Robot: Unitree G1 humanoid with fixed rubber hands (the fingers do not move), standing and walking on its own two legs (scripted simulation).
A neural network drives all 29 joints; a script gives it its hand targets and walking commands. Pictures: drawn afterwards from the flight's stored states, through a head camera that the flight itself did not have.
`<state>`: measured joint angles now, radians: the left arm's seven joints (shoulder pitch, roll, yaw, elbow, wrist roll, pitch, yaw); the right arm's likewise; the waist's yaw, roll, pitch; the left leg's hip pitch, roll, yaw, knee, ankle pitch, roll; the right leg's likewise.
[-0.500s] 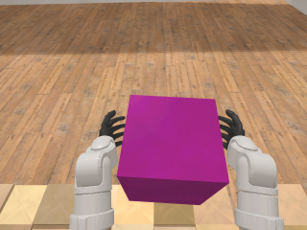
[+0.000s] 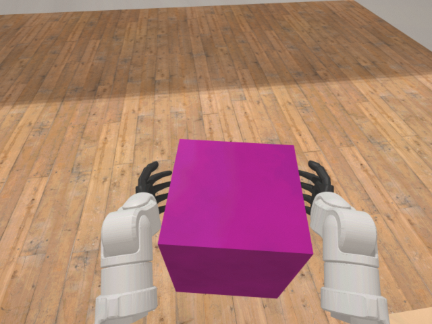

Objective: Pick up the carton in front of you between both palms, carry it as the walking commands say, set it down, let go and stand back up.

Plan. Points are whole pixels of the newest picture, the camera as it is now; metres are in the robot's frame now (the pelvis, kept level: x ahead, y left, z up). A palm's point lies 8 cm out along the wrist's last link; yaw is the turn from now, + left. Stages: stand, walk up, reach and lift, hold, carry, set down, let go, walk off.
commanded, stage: carry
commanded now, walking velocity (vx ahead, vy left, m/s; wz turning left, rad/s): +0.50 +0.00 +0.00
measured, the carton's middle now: (231, 223) +0.32 -0.01 +0.01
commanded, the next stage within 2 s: none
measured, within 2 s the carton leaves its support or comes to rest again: neither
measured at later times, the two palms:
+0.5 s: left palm (158, 105) +0.58 +0.15 +0.10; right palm (281, 95) +0.62 -0.15 +0.10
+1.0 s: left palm (173, 54) +0.92 +0.15 +0.06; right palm (263, 53) +0.91 -0.16 +0.07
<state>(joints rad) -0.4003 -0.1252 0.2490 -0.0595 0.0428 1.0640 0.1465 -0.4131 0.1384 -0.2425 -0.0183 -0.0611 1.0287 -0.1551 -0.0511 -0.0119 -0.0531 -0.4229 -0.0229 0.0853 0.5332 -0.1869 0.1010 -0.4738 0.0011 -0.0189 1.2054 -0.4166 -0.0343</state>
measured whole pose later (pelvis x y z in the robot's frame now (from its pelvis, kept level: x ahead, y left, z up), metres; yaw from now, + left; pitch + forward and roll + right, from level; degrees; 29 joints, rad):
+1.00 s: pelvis +0.59 +0.01 -0.02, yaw +1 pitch +6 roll +0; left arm -0.36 -0.15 0.25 -0.10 0.07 1.01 0.15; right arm -0.41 0.12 -0.23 -0.02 -0.02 0.99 -0.16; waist -0.07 0.00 -0.06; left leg -0.27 -0.02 0.13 0.44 -0.27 0.08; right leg -0.67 -0.07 -0.05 0.85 -0.25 -0.02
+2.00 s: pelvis +1.22 +0.00 -0.01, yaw +0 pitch +3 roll -1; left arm 0.07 -0.13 0.03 -0.57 0.07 1.20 0.13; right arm 0.03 0.13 -0.03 -0.52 -0.05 1.18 -0.12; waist -0.02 -0.01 -0.16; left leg 0.02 0.02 0.19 0.19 -0.27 0.02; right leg -0.60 -0.12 -0.13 0.61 -0.04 0.02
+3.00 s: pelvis +1.60 -0.02 -0.03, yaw -2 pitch +4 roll +1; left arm -0.01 -0.13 0.04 -0.38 0.12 1.09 0.08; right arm -0.04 0.13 -0.05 -0.33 -0.12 1.08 -0.09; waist -0.01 -0.02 -0.12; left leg -0.39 0.06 0.23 0.55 -0.22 0.04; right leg -0.07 -0.06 -0.12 0.46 -0.45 0.02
